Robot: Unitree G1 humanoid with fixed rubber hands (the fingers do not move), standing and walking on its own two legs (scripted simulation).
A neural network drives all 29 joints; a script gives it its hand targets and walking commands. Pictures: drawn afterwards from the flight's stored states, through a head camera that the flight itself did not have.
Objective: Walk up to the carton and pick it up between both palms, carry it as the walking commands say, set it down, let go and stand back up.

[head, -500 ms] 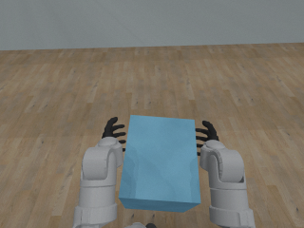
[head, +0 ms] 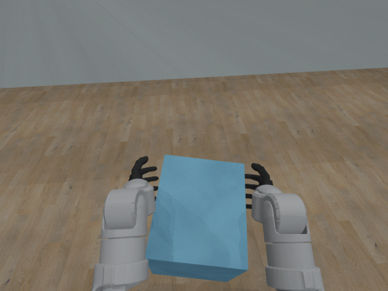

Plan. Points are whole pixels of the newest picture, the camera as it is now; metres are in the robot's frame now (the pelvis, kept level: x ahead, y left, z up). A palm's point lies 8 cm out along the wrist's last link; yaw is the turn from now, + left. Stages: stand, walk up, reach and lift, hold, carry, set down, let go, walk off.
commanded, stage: carry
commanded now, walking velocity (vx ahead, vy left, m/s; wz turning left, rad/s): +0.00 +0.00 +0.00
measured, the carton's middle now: (196, 220) +0.29 +0.02 +0.01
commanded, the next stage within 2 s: none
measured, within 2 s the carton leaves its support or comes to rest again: neither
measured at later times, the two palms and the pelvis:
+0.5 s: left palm (91, 240) +0.18 +0.18 +0.13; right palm (249, 244) +0.18 -0.06 +0.12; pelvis -0.11 +0.05 +0.00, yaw +1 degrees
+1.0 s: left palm out of the picture +0.10 +0.16 +0.09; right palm out of the picture +0.09 -0.09 +0.08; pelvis -0.20 +0.04 -0.01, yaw +1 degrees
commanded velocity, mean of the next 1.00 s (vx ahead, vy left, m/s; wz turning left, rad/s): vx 0.00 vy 0.00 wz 0.00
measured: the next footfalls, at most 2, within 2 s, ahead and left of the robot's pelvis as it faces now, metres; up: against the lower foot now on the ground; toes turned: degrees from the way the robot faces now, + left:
left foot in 0.14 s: +0.05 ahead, +0.12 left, +0.00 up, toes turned +4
left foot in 0.70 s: -0.12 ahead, +0.14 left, +0.00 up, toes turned +1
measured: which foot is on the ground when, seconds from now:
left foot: up 0.00-0.12, down 0.14-0.58, up 0.60-0.68, down 0.70-1.00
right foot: down 0.00-0.72, up 0.74-0.84, down 0.86-1.00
